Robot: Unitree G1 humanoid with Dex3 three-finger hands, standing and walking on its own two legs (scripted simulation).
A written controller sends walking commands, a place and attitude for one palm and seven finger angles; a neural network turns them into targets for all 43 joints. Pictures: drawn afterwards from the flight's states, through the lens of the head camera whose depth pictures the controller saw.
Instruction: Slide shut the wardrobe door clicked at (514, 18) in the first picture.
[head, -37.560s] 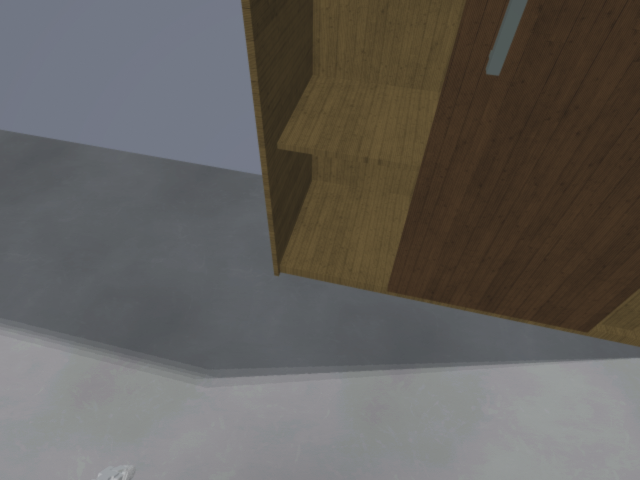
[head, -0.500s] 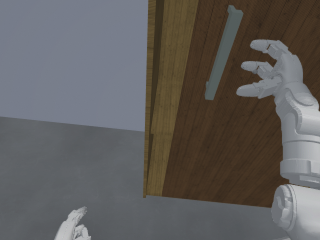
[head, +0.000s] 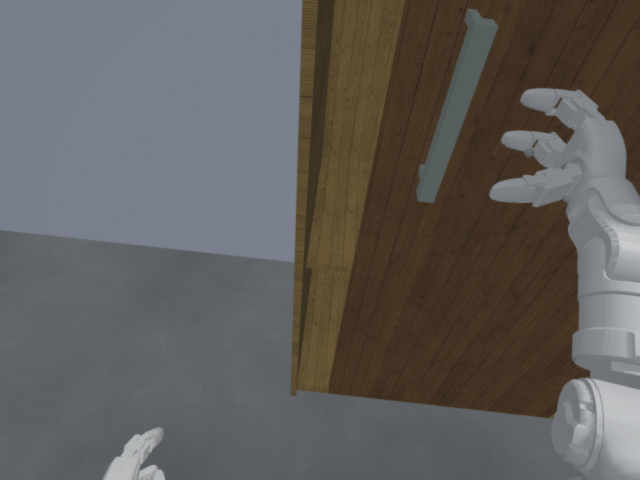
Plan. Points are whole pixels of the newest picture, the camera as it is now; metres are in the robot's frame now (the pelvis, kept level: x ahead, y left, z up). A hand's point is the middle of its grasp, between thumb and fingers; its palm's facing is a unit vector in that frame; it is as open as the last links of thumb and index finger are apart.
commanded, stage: move the hooked fingers beside the handle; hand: right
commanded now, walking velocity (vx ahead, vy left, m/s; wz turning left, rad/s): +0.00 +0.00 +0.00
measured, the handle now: (446, 115) +0.50 -0.11 +0.25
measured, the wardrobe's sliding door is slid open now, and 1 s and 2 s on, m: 0.10 0.10 0.10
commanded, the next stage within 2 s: feel for the door with the fingertips in 0.40 s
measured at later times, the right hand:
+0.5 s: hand (514, 145) +0.42 -0.17 +0.26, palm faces +0.05 +1.00 -0.02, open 14.0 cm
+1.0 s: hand (476, 138) +0.43 -0.13 +0.26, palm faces +0.03 +1.00 +0.01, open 14.0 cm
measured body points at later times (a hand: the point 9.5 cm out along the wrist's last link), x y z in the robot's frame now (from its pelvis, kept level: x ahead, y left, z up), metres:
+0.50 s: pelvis -0.01 +0.00 +0.00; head -0.02 +0.02 +0.45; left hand +0.14 +0.24 -0.11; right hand +0.41 -0.22 +0.26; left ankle -0.04 +0.11 -0.74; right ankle +0.00 -0.12 -0.74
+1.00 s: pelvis -0.01 +0.00 +0.00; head -0.02 +0.02 +0.45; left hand +0.13 +0.24 -0.11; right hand +0.42 -0.18 +0.26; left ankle -0.04 +0.11 -0.74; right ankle +0.00 -0.12 -0.74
